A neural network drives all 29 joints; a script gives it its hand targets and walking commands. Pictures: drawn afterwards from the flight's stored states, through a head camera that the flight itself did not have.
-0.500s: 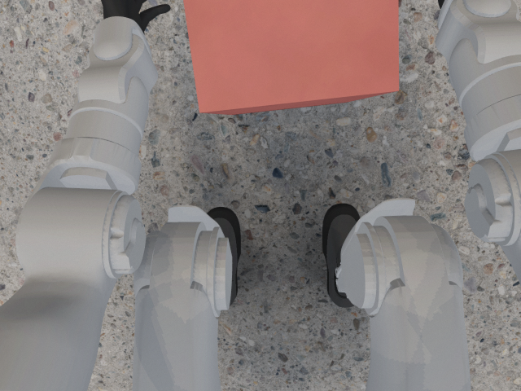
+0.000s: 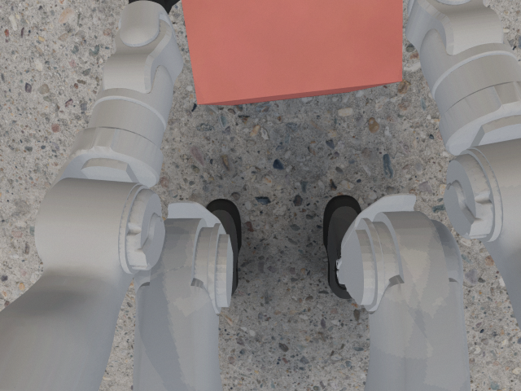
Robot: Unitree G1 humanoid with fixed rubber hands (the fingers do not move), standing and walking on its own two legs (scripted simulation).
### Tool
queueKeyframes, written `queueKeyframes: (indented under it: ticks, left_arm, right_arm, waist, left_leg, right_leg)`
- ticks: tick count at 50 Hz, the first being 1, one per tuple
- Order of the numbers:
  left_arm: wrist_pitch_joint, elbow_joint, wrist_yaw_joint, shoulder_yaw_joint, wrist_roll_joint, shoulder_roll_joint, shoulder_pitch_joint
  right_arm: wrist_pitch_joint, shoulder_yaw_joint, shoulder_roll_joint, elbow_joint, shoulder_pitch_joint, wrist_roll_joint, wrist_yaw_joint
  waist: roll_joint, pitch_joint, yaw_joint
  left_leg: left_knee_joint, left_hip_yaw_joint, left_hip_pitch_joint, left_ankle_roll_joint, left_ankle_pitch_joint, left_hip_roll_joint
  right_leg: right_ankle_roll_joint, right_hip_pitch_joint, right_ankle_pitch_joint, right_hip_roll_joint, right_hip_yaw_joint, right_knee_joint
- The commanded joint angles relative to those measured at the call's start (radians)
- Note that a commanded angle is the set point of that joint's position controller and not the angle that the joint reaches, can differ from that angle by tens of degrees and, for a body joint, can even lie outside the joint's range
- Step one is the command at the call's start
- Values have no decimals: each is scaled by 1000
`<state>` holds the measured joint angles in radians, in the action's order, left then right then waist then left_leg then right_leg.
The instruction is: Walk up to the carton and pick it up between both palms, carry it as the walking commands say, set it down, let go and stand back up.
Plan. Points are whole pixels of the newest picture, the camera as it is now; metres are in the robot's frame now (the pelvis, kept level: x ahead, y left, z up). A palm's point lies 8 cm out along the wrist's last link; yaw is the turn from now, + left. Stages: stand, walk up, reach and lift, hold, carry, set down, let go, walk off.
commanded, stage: reach and lift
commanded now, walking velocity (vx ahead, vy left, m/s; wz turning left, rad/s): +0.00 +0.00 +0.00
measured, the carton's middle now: out of the picture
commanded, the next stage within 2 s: none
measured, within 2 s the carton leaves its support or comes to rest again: leaves its support in 0.68 s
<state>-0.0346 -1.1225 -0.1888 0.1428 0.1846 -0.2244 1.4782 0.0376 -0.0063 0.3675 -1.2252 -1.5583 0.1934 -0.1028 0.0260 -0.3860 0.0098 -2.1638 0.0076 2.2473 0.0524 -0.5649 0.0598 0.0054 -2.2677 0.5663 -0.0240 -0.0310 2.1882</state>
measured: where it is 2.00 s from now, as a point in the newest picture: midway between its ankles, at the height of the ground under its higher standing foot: (281, 263)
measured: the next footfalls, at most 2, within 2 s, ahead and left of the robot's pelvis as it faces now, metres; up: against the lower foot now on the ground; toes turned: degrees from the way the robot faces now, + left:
none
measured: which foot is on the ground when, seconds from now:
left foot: down 0.00-1.00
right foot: down 0.00-1.00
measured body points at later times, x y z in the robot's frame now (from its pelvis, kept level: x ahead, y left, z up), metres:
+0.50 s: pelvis +0.01 +0.00 -0.01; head +0.37 -0.03 +0.24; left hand +0.56 +0.13 -0.18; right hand +0.57 -0.17 -0.19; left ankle +0.12 +0.12 -0.34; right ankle +0.11 -0.12 -0.34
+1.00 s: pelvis +0.00 +0.00 +0.00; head +0.35 -0.02 +0.29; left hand +0.56 +0.12 -0.13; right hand +0.57 -0.18 -0.13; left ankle +0.12 +0.13 -0.34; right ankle +0.11 -0.12 -0.34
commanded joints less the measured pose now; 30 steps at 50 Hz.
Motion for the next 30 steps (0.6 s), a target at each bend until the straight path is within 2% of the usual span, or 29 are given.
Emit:
queueKeyframes:
  ticks: [1, 4, 6, 8, 11, 12, 15, 19, 26, 30]
  left_arm:
    - [18, 101, 19, -31, 2, 11, 270]
    - [18, 108, 40, -53, 0, 112, 309]
    - [13, 119, 72, -72, -13, 236, 357]
    - [0, 129, 118, -89, -34, 396, 413]
    - [-41, 164, 224, -108, -76, 715, 519]
    - [-55, 180, 246, -100, -90, 761, 523]
    - [-89, 208, 290, -89, -112, 860, 499]
    - [-107, 215, 319, -79, -111, 930, 462]
    - [-118, 227, 333, -94, -90, 967, 429]
    - [-118, 264, 327, -120, -74, 981, 445]
  right_arm:
    - [-17, 29, -5, 103, -297, 3, 15]
    - [-12, 55, -113, 109, -335, 4, 37]
    - [-5, 71, -244, 111, -376, -5, 68]
    - [7, 78, -417, 115, -418, -28, 112]
    - [41, 88, -757, 159, -476, -69, 208]
    - [54, 79, -804, 173, -473, -77, 230]
    - [82, 67, -888, 201, -454, -97, 275]
    - [99, 69, -951, 235, -422, -105, 304]
    - [111, 98, -984, 273, -385, -98, 316]
    - [113, 121, -996, 320, -390, -90, 310]
  waist:
    - [-64, 1227, -5]
    - [-63, 1214, -1]
    - [-58, 1193, -4]
    - [-51, 1168, -10]
    - [-41, 1128, -36]
    - [-36, 1121, -38]
    - [-29, 1099, -35]
    - [-42, 1082, -32]
    - [-55, 1086, -29]
    - [-64, 1166, -28]
  left_leg:
    - [138, -67, -572, 6, 310, 34]
    - [138, -67, -569, 4, 310, 39]
    - [134, -66, -561, 2, 304, 45]
    - [127, -69, -546, 0, 291, 54]
    - [115, -71, -521, -5, 267, 72]
    - [109, -75, -514, -6, 261, 76]
    - [95, -84, -503, -13, 266, 83]
    - [76, -89, -472, -25, 293, 90]
    - [68, -92, -427, -34, 314, 94]
    - [68, -93, -449, -33, 343, 97]
  right_leg:
    - [19, 647, -325, -25, 28, -173]
    - [16, 642, -325, -34, 28, -173]
    - [11, 628, -319, -42, 30, -171]
    - [6, 610, -310, -51, 33, -166]
    - [-5, 575, -293, -62, 47, -156]
    - [-8, 566, -286, -67, 53, -151]
    - [-10, 534, -281, -74, 67, -137]
    - [-10, 524, -309, -79, 68, -126]
    - [-14, 552, -356, -80, 61, -120]
    - [-13, 600, -395, -83, 59, -119]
